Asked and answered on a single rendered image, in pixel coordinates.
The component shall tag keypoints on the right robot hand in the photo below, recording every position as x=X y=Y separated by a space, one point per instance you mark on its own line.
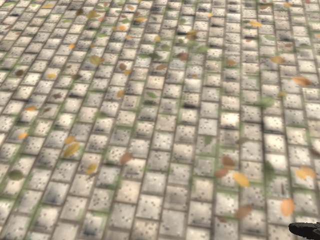
x=308 y=230

